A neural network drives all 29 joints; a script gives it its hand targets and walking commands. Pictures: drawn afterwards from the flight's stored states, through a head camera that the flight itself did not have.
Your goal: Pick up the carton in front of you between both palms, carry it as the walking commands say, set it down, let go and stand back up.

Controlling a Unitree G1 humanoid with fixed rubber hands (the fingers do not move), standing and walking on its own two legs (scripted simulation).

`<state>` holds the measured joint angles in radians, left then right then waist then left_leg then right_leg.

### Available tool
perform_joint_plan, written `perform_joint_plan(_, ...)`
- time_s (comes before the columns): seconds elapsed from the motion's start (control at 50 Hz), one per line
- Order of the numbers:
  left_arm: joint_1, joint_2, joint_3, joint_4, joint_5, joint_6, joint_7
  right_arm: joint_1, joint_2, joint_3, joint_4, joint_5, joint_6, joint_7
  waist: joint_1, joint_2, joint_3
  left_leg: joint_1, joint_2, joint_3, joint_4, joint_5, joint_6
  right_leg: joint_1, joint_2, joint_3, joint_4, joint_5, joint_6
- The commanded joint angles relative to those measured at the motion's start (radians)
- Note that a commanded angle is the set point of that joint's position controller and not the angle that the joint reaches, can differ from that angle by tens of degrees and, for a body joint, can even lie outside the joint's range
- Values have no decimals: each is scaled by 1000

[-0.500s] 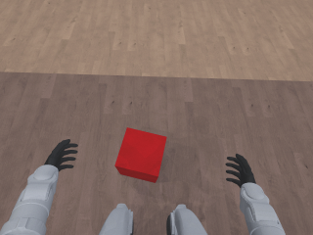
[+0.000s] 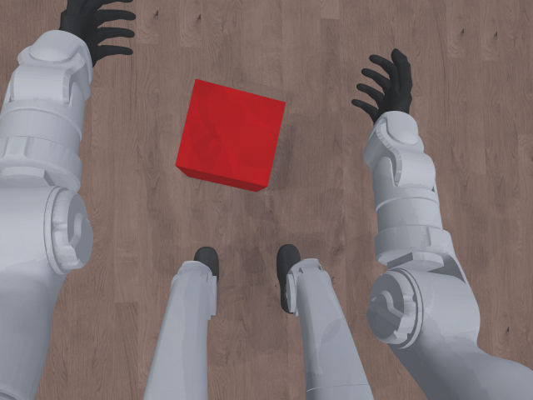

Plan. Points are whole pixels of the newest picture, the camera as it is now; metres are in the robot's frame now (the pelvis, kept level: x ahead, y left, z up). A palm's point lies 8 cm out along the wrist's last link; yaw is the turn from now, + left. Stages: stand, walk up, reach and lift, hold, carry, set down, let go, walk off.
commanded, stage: reach and lift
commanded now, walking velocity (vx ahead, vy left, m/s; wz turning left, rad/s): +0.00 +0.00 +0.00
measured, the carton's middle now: (230, 144) +0.52 +0.02 -0.53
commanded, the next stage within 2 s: none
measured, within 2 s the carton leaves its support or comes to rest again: leaves its support in 1.80 s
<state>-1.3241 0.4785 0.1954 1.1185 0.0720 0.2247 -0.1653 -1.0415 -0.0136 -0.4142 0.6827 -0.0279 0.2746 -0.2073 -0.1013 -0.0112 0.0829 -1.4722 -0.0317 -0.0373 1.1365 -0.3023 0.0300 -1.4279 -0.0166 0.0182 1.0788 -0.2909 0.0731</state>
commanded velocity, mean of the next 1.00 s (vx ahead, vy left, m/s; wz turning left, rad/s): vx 0.00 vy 0.00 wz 0.00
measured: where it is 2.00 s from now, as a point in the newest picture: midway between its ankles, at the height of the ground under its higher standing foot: (250, 292)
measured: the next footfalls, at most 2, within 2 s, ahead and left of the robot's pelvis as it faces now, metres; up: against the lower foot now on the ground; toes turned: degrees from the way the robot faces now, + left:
none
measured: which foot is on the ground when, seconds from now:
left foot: down 0.00-1.00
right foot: down 0.00-1.00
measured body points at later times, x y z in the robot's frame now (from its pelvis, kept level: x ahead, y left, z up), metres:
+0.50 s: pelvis +0.01 -0.02 -0.12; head +0.37 +0.02 +0.15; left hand +0.56 +0.20 -0.30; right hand +0.50 -0.18 -0.29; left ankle +0.10 +0.10 -0.62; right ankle +0.10 -0.16 -0.62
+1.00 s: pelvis -0.03 -0.01 -0.27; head +0.36 +0.02 -0.04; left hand +0.56 +0.18 -0.47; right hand +0.51 -0.18 -0.45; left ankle +0.09 +0.09 -0.62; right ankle +0.10 -0.16 -0.62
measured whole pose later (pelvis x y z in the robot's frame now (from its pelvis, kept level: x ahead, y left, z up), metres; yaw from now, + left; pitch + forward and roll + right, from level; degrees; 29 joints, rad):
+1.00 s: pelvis -0.03 -0.01 -0.27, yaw -5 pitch +37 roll -6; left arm -1.61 0.60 -0.07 1.28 -0.16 0.08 -0.05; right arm -1.45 -0.14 -0.28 1.03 0.17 0.08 -0.22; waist -0.06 -0.07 0.41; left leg -2.27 -0.01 -0.07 2.17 -0.55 0.01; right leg -2.21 0.10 0.03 2.09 -0.54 0.13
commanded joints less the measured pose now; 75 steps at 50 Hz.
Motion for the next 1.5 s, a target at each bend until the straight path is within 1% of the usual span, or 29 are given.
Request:
perform_joint_plan(0.0, -314, 127, 37, -89, 46, -24, -1, -197, -64, -59, -126, -44, -30, 6, -12, 178, -1013, 696, -26, 4, -141, 124, -43, 285, 93, -141, -55, 57, 16)
perform_joint_plan(0.06, -316, 93, 53, -110, 75, -39, 5, -176, -43, -86, -148, -74, -55, 20, -10, 201, -1063, 754, -23, -4, -103, 300, -46, 216, 104, -147, -41, 127, 10)
perform_joint_plan(0.14, -264, 23, 76, -123, 98, -68, 17, -125, -11, -104, -135, -101, -102, 42, -1, 206, -1053, 727, -16, -27, -19, 499, -44, 69, 112, -140, 10, 202, 13)
perform_joint_plan(0.2, -198, -20, 93, -115, 107, -89, 31, -74, 5, -111, -99, -113, -141, 53, 9, 199, -1032, 647, -10, -48, 63, 596, -42, -52, 114, -131, 78, 235, 22)
perform_joint_plan(0.26, -137, -32, 103, -101, 104, -107, 50, -43, 4, -104, -60, -108, -175, 56, 27, 178, -1019, 535, -5, -62, 151, 626, -40, -146, 114, -123, 165, 240, 33)
perform_joint_plan(0.3, -130, -17, 99, -108, 88, -123, 66, -53, -1, -84, -51, -86, -192, 52, 43, 161, -1024, 438, -10, -57, 209, 596, -43, -167, 115, -114, 227, 248, 37)
perform_joint_plan(0.36, -166, 29, 67, -127, 40, -148, 86, -97, -14, -35, -51, -37, -207, 36, 60, 135, -1070, 280, -18, -34, 303, 515, -44, -138, 120, -106, 333, 278, 42)
perform_joint_plan(0.4, -203, 67, 32, -138, -4, -158, 96, -129, -30, 6, -53, 3, -209, 21, 64, 123, -1131, 208, -18, -17, 368, 465, -42, -101, 121, -106, 408, 293, 47)
perform_joint_plan(0.46, -262, 124, -29, -147, -67, -159, 101, -175, -64, 62, -50, 59, -201, -7, 58, 125, -1225, 149, -12, 7, 459, 386, -41, -60, 120, -109, 505, 278, 51)
perform_joint_plan(0.52, -325, 162, -87, -141, -120, -151, 99, -231, -94, 96, -44, 104, -184, -29, 54, 147, -1250, 90, -2, 25, 534, 286, -41, -70, 116, -118, 580, 213, 48)
perform_joint_plan(0.58, -388, 196, -131, -135, -164, -139, 99, -301, -121, 117, -46, 142, -165, -44, 58, 170, -1262, 55, 13, 37, 588, 181, -42, -84, 110, -128, 641, 129, 40)
perform_joint_plan(0.68, -489, 220, -173, -46, -189, -120, 97, -421, -142, 111, 36, 166, -144, -45, 60, 175, -1094, -63, 42, 27, 648, -19, -33, -183, 96, -140, 721, -31, 29)
perform_joint_plan(0.74, -532, 220, -198, 15, -197, -122, 94, -477, -158, 96, 102, 156, -150, -36, 55, 166, -996, -112, 55, 8, 680, -93, -31, -233, 87, -143, 773, -81, 26)
perform_joint_plan(0.8, -569, 222, -219, 62, -204, -131, 94, -522, -176, 86, 159, 146, -165, -26, 50, 153, -924, -139, 62, -13, 719, -105, -30, -266, 80, -144, 828, -85, 25)
perform_joint_plan(0.88, -624, 228, -251, 73, -225, -150, 102, -572, -207, 89, 199, 153, -193, -18, 40, 148, -906, -133, 63, -28, 781, -48, -33, -271, 77, -145, 896, -43, 24)
perform_joint_plan(0.9, -634, 224, -251, 50, -229, -158, 108, -571, -196, 108, 197, 171, -203, -17, 52, 141, -908, -152, 59, -22, 789, -31, -33, -251, 82, -142, 907, -27, 23)
perform_joint_plan(0.94, -631, 241, -255, 44, -240, -173, 115, -556, -182, 139, 266, 199, -213, -11, 72, 130, -910, -129, 58, -25, 816, 47, -30, -258, 85, -145, 942, 29, 25)
perform_joint_plan(0.98, -598, 252, -252, 51, -245, -182, 122, -531, -173, 160, 297, 217, -219, -5, 89, 124, -914, -92, 57, -30, 838, 102, -26, -289, 91, -145, 960, 51, 28)
perform_joint_plan(1.06, -529, 230, -245, 49, -247, -195, 132, -498, -134, 207, 262, 259, -238, -4, 130, 123, -958, -41, 56, -28, 869, 204, -22, -309, 107, -140, 976, 109, 30)
perform_joint_plan(1.1, -515, 210, -250, 30, -250, -197, 134, -472, -122, 218, 251, 272, -242, -7, 132, 137, -987, -13, 55, -25, 875, 236, -24, -308, 114, -140, 976, 128, 29)
perform_joint_plan(1.14, -509, 192, -260, 27, -255, -194, 133, -453, -130, 206, 264, 268, -242, -12, 111, 153, -966, -13, 56, -26, 872, 217, -27, -338, 116, -143, 969, 108, 27)
perform_joint_plan(1.18, -501, 173, -267, 38, -256, -189, 127, -446, -142, 183, 284, 251, -239, -14, 86, 162, -906, -55, 58, -30, 865, 166, -30, -370, 115, -144, 962, 70, 25)
perform_joint_plan(1.24, -512, 155, -271, 47, -251, -181, 118, -461, -151, 150, 293, 218, -236, -15, 66, 166, -842, -124, 58, -32, 850, 87, -34, -376, 114, -143, 953, 26, 22)
perform_joint_plan(1.3, -527, 150, -267, 67, -240, -173, 113, -488, -150, 126, 298, 190, -233, -16, 64, 157, -798, -184, 56, -31, 835, 19, -33, -354, 113, -141, 947, -7, 21)
perform_joint_plan(1.4, -571, 57, -285, 90, -219, -165, 98, -557, -50, 127, 288, 165, -227, -6, 88, 133, -763, -229, 47, -28, 819, -46, -25, -306, 124, -137, 938, -34, 20)
perform_joint_plan(1.42, -586, 12, -284, 92, -208, -161, 92, -575, -6, 125, 290, 153, -224, 0, 94, 127, -759, -230, 43, -28, 818, -52, -23, -297, 131, -135, 938, -37, 20)
perform_joint_plan(1.44, -594, -42, -280, 101, -191, -156, 85, -588, 34, 113, 292, 131, -222, 7, 92, 124, -753, -230, 38, -28, 818, -57, -23, -288, 138, -136, 938, -40, 20)
perform_joint_plan(1.46, -614, -117, -284, 101, -182, -150, 69, -601, 98, 99, 292, 102, -216, 18, 84, 122, -742, -238, 30, -28, 819, -63, -24, -278, 145, -137, 940, -42, 19)
perform_joint_plan(1.48, -642, -235, -290, 97, -166, -140, 41, -633, 200, 88, 286, 63, -208, 43, 77, 127, -727, -244, 20, -26, 823, -70, -23, -281, 157, -140, 946, -48, 15)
